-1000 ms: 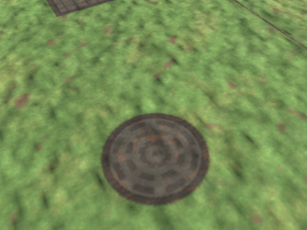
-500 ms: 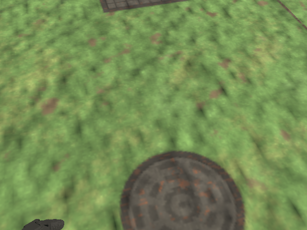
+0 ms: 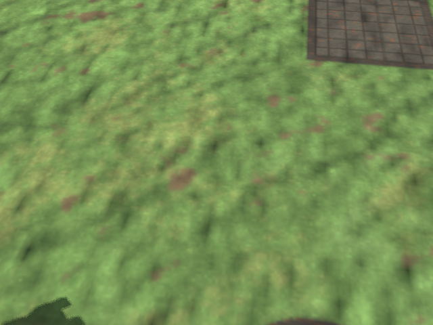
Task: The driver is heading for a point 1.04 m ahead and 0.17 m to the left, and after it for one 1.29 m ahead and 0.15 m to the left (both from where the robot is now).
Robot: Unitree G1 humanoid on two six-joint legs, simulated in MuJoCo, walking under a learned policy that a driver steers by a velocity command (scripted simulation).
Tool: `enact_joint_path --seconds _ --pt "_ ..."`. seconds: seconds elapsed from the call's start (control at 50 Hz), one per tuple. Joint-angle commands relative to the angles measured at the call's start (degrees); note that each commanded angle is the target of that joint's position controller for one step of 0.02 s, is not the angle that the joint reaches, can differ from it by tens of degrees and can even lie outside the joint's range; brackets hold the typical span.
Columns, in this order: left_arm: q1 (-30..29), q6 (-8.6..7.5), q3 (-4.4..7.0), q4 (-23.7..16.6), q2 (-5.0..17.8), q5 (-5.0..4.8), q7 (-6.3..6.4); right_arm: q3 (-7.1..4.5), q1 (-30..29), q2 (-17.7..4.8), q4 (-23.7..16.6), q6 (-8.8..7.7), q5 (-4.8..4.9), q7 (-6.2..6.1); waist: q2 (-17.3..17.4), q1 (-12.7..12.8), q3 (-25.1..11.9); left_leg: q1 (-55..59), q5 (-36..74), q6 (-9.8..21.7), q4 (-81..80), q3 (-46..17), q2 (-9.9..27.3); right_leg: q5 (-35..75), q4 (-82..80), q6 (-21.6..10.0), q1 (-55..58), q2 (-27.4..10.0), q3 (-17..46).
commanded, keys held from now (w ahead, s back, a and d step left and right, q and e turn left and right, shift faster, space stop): w+q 0.18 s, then q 0.24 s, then no key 0.42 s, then w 0.16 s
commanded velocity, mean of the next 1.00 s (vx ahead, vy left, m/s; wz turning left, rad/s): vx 0.23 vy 0.00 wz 0.38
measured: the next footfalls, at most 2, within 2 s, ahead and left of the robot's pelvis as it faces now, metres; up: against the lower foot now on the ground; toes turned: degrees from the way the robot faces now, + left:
left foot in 0.18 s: +0.27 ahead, +0.14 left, +0.00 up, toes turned +9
right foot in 0.62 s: +0.48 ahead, +0.00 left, +0.00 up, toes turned +21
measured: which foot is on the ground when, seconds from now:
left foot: up 0.00-0.16, down 0.18-0.64, up 0.66-0.88, down 0.90-1.00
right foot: down 0.00-0.18, up 0.20-0.60, down 0.62-1.00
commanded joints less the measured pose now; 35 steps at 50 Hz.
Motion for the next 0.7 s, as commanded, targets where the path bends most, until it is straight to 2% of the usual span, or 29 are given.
enact_joint_path --seconds 0.02,0.06,0.1,0.12,0.14,0.16,0.18,0.2,0.22,0.24,0.26,0.28,0.3,0.32,0.34,0.38,0.42,0.48,0.54,0.58,0.6,0.62,0.64,0.66,0.68,0.7 --pt "-2.9 -0.47 2.24 -3.1 10.0 -0.49 0.39 0.33 -6.2 -0.7 -5.2 -1.14 0.06 1.15 -6.0 0.0 1.8 0.8 5.8 0.8 -7.8 2.4 -0.1 18.4 -6.2 -7.6 0.4 -14.6 4.1" --pt "-1.7 0.1 2.53 -2.1 10.9 -1.03 0.32 0.3 -8.5 -0.9 -6.2 -1.16 0.26 1.8 -6.1 0.4 2.9 1.4 4.2 2.0 -11.1 3.8 -0.6 20.8 -5.3 -7.0 3.2 -15.7 2.5" --pt "-1.7 0.78 2.92 -1.7 12.2 -1.62 0.37 -0.24 -8.7 -2.1 -7.0 -1.07 0.13 2.26 -6.8 -0.8 2.5 4.1 -0.4 4.0 -13.4 5.9 -2.5 32.2 -1.6 -6.0 6.1 -16.4 0.5" --pt "-1.8 1.1 3.24 -1.6 13.2 -1.93 0.57 -0.81 -7.3 -3.1 -7.0 -0.88 -0.13 2.3 -7.9 -2.2 0.9 7.5 -3.5 5.2 -13.8 7.6 -4.4 42.7 2.3 -5.5 7.2 -16.4 -0.7" --pt "-2.0 1.49 3.53 -1.7 14.1 -2.2 0.82 -1.7 -3.5 -4.7 -6.4 -0.63 -0.29 2.19 -8.7 -4.7 -1.7 13.0 -6.1 6.7 -14.2 9.1 -6.6 52.2 8.7 -4.9 7.5 -16.1 -1.8" --pt "-2.9 1.86 3.48 -1.9 14.1 -2.46 1.06 -3.17 4.8 -7.0 -4.3 -0.42 -0.18 1.8 -7.8 -9.7 -6.0 24.4 -3.5 8.7 -17.7 9.8 -8.9 55.1 19.4 -3.6 4.4 -14.7 -3.4" --pt "-2.5 1.66 2.71 -2.5 12.3 -1.65 1.32 -5.07 15.0 -10.6 -1.6 0.12 0.03 0.75 -4.5 -14.4 -11.0 41.9 -1.6 11.3 -19.0 4.2 -7.3 43.8 34.8 -1.3 -7.6 -12.7 -3.7" --pt "1.8 0.64 0.03 -5.9 3.6 1.33 0.65 -5.85 13.8 -17.6 -1.8 -0.02 0.17 -0.19 12.6 -7.7 -14.2 60.5 0.8 20.4 -21.3 -25.5 8.7 -12.7 56.6 2.7 -33.7 -1.9 -1.8" --pt "-1.2 -1.37 -0.06 -7.0 7.0 -0.12 -0.07 -4.77 14.6 -15.2 -4.4 -1.03 -0.57 0.13 9.3 -10.5 -25.4 64.3 -0.6 26.7 -29.6 -45.1 15.6 -21.9 66.7 3.2 -40.0 2.0 12.3" --pt "-7.0 -2.18 0.81 -8.7 10.3 -2.18 -0.46 -3.64 11.9 -11.6 -4.1 -1.8 -1.18 0.44 4.6 -11.4 -18.9 59.5 8.1 23.5 -29.8 -35.3 13.5 -16.7 66.4 2.6 -43.3 -1.3 14.5" --pt "-8.2 -2.52 0.4 -9.1 9.6 -1.83 -0.21 -3.12 9.1 -9.7 -3.8 -2.17 -0.72 0.39 1.1 -9.1 -12.6 51.1 16.5 21.2 -28.9 -26.7 10.5 -12.5 61.9 2.3 -42.1 -3.3 13.7" --pt "-8.0 -2.3 0.58 -8.2 9.5 -0.38 0.36 -2.77 5.6 -8.4 -4.1 -2.11 -0.37 0.2 -2.2 -6.7 -9.1 43.3 21.9 19.0 -28.9 -21.2 8.1 -10.0 57.4 2.8 -39.4 -5.2 13.3" --pt "-7.3 -1.56 1.03 -7.9 10.4 0.37 0.58 -2.35 3.2 -7.4 -4.7 -1.94 -0.73 -0.11 -1.8 -4.8 -7.6 36.9 26.3 18.3 -29.8 -17.9 6.8 -8.8 54.7 3.2 -35.2 -6.1 13.4" --pt "-6.9 -0.65 1.11 -7.9 10.3 0.45 0.6 -2.26 1.9 -7.5 -4.9 -1.73 -1.3 -0.37 -1.4 -3.5 -6.9 32.2 28.9 18.0 -30.8 -16.7 6.0 -8.1 52.9 3.7 -32.2 -6.0 13.2" --pt "-6.2 0.1 0.85 -7.7 9.1 0.53 0.69 -2.39 1.6 -7.9 -4.5 -1.72 -1.5 -0.63 -1.3 -2.7 -6.9 29.4 32.2 18.2 -31.0 -15.4 5.6 -7.7 50.3 4.4 -30.7 -5.6 12.5" --pt "-6.7 1.02 0.09 -7.8 6.9 0.72 0.98 -2.81 2.0 -9.3 -3.4 -1.42 -1.39 -1.4 -0.8 -2.5 -7.1 25.9 35.8 17.7 -30.7 -12.4 3.8 -4.7 43.5 5.8 -29.1 -4.0 11.5" --pt "-9.1 1.45 -0.48 -8.3 5.6 0.86 0.94 -2.99 2.4 -9.8 -2.7 -0.46 -0.75 -2.29 0.5 -3.2 -8.3 24.5 33.5 15.8 -29.4 -10.5 1.5 1.4 36.7 6.4 -27.1 -2.2 11.3" --pt "-12.8 1.74 -0.87 -8.4 5.2 0.19 0.15 -2.47 3.2 -8.6 -1.5 0.78 -0.49 -3.11 2.4 -5.2 -9.5 25.0 26.6 13.0 -28.1 -9.8 0.4 10.7 27.7 6.3 -23.7 -0.9 11.2" --pt "-15.8 1.71 -0.6 -9.4 6.1 -0.03 -0.36 -1.89 4.9 -7.7 -0.2 1.12 -0.93 -2.94 3.4 -6.6 -8.5 27.6 21.0 12.4 -25.5 -13.2 2.0 9.9 22.2 5.2 -22.6 -0.6 12.1" --pt "-15.4 1.3 -0.02 -9.7 7.0 0.33 -0.6 -1.4 4.4 -6.9 0.1 1.08 -0.97 -2.81 4.3 -5.9 -7.5 29.3 17.2 11.5 -22.5 -16.1 2.7 8.5 17.3 3.4 -20.8 -0.5 12.1" --pt "-14.1 0.9 0.09 -9.4 6.7 0.58 -0.69 -1.04 3.3 -6.2 0.2 1.0 -0.78 -2.81 4.5 -4.4 -6.9 29.0 14.2 10.2 -20.4 -16.4 1.5 13.0 11.7 1.9 -17.3 -0.6 11.5" --pt "-13.7 0.4 0.24 -9.7 7.6 1.41 -0.53 -0.49 4.6 -4.5 0.4 0.65 -1.19 -2.77 2.7 -4.4 -7.2 27.3 9.3 7.7 -17.7 -15.8 -1.4 25.2 7.9 0.0 -11.8 -3.8 14.0" --pt "-13.6 0.31 0.64 -10.6 11.0 2.51 -0.12 0.25 9.6 -2.3 0.5 0.02 -2.61 -2.65 -5.7 -7.5 -10.8 22.9 -5.5 4.7 -11.2 -12.0 -6.2 46.3 10.6 -4.4 -2.9 -13.1 21.7" --pt "-12.7 1.14 0.08 -9.6 8.2 2.99 0.07 0.42 13.9 -2.4 1.9 0.12 -1.99 -2.94 -14.4 -8.2 -13.6 18.3 -24.8 1.0 -5.8 -7.6 -9.5 50.5 10.5 -13.3 1.4 -19.7 30.4" --pt "-11.0 1.58 -0.94 -8.8 4.5 1.66 -0.19 -0.07 11.6 -5.5 1.7 0.82 -1.97 -3.14 -14.7 -6.2 -13.6 16.2 -31.5 -1.4 -1.4 -6.6 -7.4 43.0 8.0 -16.3 1.0 -22.0 35.9" --pt "-10.1 1.84 -1.18 -8.3 4.2 1.11 -0.47 -0.71 7.8 -7.0 1.2 1.73 -1.35 -3.31 -12.9 -4.5 -12.1 13.9 -32.6 -2.5 2.6 -6.2 -7.0 35.5 6.7 -15.7 0.8 -20.6 35.9"
Keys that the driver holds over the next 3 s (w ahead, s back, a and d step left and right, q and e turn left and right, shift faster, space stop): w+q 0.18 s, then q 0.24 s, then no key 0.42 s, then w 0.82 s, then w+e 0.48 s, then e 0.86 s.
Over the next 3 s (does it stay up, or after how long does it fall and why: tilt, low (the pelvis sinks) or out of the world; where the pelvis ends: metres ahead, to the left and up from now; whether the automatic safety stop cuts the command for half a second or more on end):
stays up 1.05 0.30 -0.01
